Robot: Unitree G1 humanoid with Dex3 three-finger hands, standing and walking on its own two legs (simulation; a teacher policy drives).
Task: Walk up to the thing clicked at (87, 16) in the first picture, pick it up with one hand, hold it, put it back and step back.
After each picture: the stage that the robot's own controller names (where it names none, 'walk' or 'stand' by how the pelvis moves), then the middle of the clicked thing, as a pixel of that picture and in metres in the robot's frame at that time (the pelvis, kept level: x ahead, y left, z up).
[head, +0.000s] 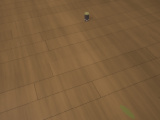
stand; (86, 16) +1.99 -0.11 -0.72
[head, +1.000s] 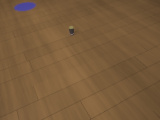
walk; (71, 30) +1.84 +0.20 -0.70
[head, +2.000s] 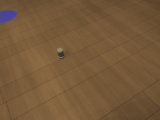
walk; (60, 53) +1.24 +0.31 -0.72
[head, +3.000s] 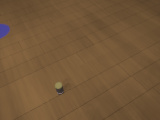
walk; (59, 88) +0.78 +0.26 -0.72
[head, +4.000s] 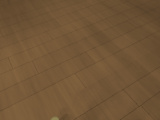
stand; out of the picture +0.44 +0.23 -0.71
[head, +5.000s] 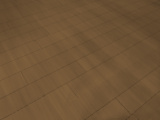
stand; out of the picture +0.39 +0.21 -0.72
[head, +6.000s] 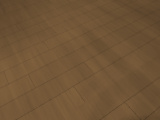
stand; out of the picture +0.31 +0.26 -0.72
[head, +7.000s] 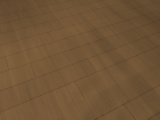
stand; out of the picture +0.34 +0.20 -0.70
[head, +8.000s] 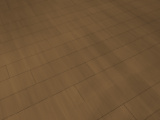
stand; out of the picture +0.36 +0.21 -0.72
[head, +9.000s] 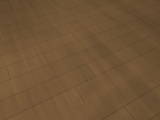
stand; out of the picture +0.36 +0.21 -0.72
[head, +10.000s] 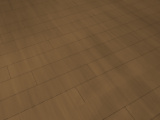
stand; out of the picture +0.35 +0.21 -0.73
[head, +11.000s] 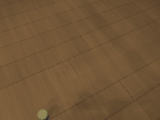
go down; (43, 116) +0.38 +0.21 -0.63
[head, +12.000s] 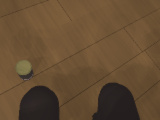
go down; (25, 70) +0.43 +0.22 -0.30
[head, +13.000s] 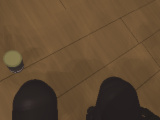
close in; (14, 62) +0.44 +0.24 -0.27
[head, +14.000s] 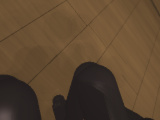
close in; out of the picture +0.42 +0.27 -0.22
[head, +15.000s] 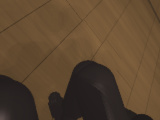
close; out of the picture +0.42 +0.27 -0.22
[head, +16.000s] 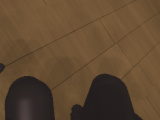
lift; out of the picture +0.37 +0.27 -0.15
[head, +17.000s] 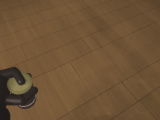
lift; (23, 91) +0.33 +0.19 +0.01
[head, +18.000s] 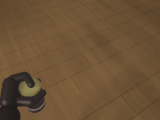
hold; (33, 95) +0.33 +0.17 -0.01
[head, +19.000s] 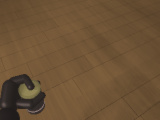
hold; (32, 97) +0.32 +0.17 -0.01
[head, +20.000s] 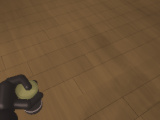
crouch; (30, 97) +0.32 +0.18 -0.01
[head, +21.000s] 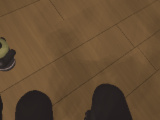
crouch; (1, 56) +0.44 +0.23 -0.11
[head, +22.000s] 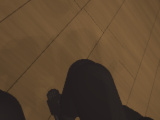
lower; out of the picture +0.44 +0.29 -0.23
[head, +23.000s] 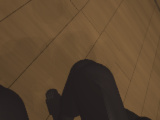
lower; out of the picture +0.44 +0.29 -0.23
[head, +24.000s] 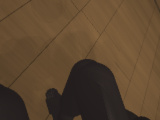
lower; out of the picture +0.43 +0.29 -0.23
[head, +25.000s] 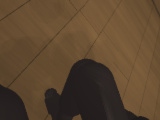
lower; out of the picture +0.43 +0.29 -0.23
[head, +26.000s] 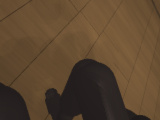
loosen; out of the picture +0.43 +0.29 -0.23
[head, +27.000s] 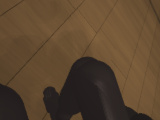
withdraw; out of the picture +0.43 +0.29 -0.23
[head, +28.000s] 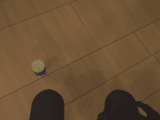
walk; (39, 68) +0.46 +0.21 -0.39
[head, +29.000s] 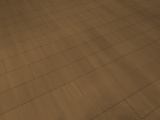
stand; out of the picture +0.39 +0.20 -0.66
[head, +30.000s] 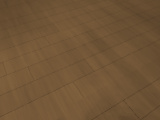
stand; out of the picture +0.39 +0.21 -0.67
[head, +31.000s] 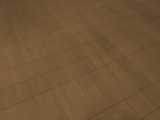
stand; out of the picture +0.39 +0.21 -0.68
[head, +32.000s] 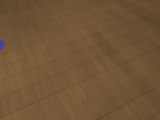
stand; out of the picture +0.40 +0.20 -0.72
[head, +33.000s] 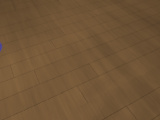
stand; out of the picture +0.38 +0.21 -0.73
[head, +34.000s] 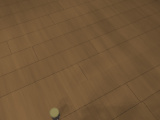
walk; (55, 114) +0.41 +0.17 -0.71
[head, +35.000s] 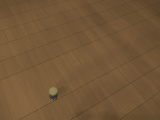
walk; (53, 93) +0.59 +0.16 -0.71
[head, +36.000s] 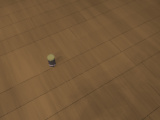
walk; (51, 60) +0.89 +0.29 -0.69
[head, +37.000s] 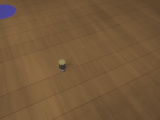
stand; (62, 65) +0.99 +0.18 -0.70
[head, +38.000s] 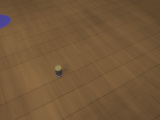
stand; (58, 71) +1.00 +0.20 -0.72
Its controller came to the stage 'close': yes
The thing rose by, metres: 0.71
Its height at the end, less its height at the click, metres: +0.00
